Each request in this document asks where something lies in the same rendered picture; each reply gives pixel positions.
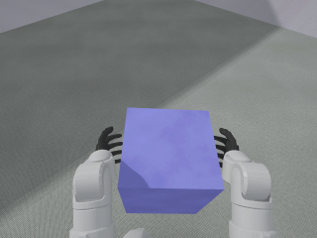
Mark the carton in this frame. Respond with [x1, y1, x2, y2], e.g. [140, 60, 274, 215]
[117, 107, 225, 214]

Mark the left robot forearm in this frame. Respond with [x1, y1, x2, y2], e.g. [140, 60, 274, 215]
[69, 150, 117, 238]

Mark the right robot hand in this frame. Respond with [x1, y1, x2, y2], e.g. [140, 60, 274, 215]
[214, 128, 240, 168]

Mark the right robot forearm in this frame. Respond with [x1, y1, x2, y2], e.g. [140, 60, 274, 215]
[222, 150, 278, 238]

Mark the left robot hand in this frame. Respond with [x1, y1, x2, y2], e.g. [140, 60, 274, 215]
[95, 126, 123, 164]

